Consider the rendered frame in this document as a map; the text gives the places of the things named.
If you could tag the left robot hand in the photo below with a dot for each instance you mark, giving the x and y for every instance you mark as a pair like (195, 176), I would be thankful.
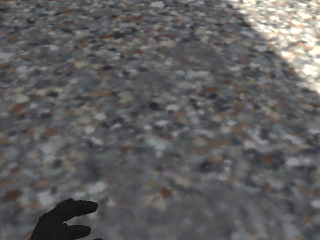
(51, 227)

